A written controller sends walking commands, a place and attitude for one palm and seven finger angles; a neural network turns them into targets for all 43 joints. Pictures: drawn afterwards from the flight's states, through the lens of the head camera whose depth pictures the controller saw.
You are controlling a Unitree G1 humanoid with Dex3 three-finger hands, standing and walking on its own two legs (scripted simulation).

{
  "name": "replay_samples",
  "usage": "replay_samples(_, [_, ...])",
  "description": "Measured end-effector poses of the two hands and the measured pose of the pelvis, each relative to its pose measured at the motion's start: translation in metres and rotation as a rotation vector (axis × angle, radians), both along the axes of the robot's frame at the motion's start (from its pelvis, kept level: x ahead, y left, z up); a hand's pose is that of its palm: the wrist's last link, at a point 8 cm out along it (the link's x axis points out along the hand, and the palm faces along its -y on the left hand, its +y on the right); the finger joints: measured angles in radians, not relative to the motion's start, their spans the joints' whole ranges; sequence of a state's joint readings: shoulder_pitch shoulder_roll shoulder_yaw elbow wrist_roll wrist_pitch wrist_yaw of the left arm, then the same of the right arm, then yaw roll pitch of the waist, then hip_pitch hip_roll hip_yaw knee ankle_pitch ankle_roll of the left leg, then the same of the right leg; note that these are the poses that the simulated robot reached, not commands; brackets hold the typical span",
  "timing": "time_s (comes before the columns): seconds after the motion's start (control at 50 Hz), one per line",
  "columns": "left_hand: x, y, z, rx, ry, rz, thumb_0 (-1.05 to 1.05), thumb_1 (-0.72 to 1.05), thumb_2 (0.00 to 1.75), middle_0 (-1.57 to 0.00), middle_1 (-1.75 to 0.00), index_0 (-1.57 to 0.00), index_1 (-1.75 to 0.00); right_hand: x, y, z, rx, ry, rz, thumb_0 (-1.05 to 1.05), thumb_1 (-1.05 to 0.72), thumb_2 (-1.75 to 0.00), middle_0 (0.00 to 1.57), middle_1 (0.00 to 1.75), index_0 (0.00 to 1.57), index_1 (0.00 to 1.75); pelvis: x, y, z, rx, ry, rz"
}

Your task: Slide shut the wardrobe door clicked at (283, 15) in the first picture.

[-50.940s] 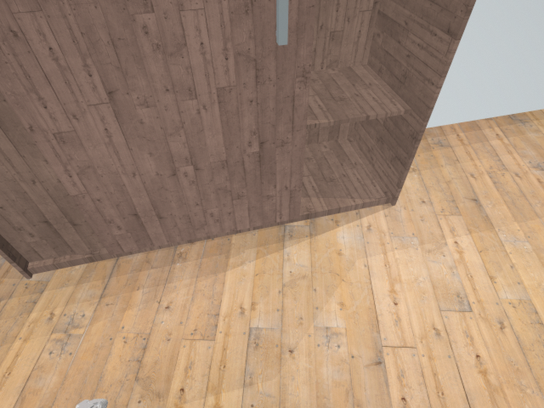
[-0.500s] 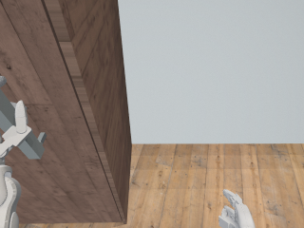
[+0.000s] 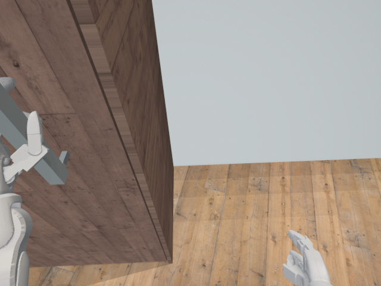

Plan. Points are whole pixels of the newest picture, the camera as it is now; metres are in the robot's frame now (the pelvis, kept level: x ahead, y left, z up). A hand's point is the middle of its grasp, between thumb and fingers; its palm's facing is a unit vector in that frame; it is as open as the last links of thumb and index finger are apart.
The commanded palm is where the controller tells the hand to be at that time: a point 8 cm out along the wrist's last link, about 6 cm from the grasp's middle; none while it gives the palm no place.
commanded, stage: stop walking and hold the door there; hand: left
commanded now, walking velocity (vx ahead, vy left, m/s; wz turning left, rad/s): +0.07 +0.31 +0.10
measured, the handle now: (11, 103) +0.29 +0.26 +0.28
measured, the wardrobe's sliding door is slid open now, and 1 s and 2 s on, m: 0.00 0.00 0.00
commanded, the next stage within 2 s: loosen the grip on the handle in 0.88 s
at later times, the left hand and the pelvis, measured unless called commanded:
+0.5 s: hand (34, 143) +0.25 +0.23 +0.24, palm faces +0.38 -0.92 -0.10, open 7.3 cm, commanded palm +0.21 +0.24 +0.24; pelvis +0.01 +0.05 +0.02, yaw +0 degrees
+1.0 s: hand (33, 143) +0.25 +0.23 +0.24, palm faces +0.36 -0.92 -0.13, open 7.4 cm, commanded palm +0.20 +0.27 +0.24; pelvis +0.00 +0.05 +0.02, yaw -1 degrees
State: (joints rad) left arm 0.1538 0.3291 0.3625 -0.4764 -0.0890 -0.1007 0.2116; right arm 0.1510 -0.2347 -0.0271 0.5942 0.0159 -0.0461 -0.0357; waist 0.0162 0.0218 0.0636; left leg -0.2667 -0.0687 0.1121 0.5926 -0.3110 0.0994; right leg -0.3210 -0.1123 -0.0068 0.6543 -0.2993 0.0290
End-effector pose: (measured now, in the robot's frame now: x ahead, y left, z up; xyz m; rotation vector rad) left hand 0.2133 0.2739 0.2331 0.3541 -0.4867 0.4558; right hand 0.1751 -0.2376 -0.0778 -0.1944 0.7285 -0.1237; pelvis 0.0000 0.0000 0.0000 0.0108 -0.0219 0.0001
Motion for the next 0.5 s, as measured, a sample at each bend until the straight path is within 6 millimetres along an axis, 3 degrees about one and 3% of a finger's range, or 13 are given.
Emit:
replay_samples(0.2, [0.002,0.005,-0.003,-0.019,-0.047,-0.092,-0.24,0.62,0.78,-0.43,-1.58,-0.11,-1.15,-0.006,0.048,-0.016,0.015,0.042,0.051,0.01,-0.9,-0.9,0.2,0.29,0.2,0.3,-0.008,0.035,-0.01,0.02,-0.003,0.018])
replay_samples(0.32, [0.001,0.004,-0.001,-0.08,-0.021,-0.115,-0.15,0.63,0.79,-0.39,-1.56,-0.14,-1.15,-0.008,0.085,-0.01,0.07,0.068,0.077,0.01,-0.9,-0.9,0.2,0.29,0.2,0.3,-0.001,0.047,0.006,0.003,-0.013,0.006])
replay_samples(0.42, [0.0,0.002,-0.001,-0.11,-0.01,-0.12,-0.12,0.64,0.81,-0.38,-1.55,-0.13,-1.17,0.009,0.104,0.001,0.097,0.038,0.143,0.02,-0.9,-0.9,0.2,0.29,0.2,0.3,0.005,0.049,0.012,-0.004,-0.007,-0.001])
replay_samples(0.5, [0.0,0.002,0.0,-0.136,0.001,-0.135,-0.1,0.64,0.81,-0.38,-1.54,-0.13,-1.2,0.026,0.106,0.014,0.088,-0.016,0.144,0.02,-0.9,-0.9,0.2,0.3,0.2,0.3,0.007,0.052,0.016,-0.017,-0.004,-0.008])
